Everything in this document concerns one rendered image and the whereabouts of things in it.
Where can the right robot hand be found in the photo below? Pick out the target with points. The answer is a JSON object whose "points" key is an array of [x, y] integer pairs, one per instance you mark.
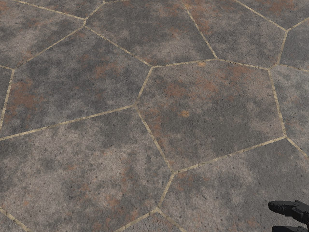
{"points": [[295, 209]]}

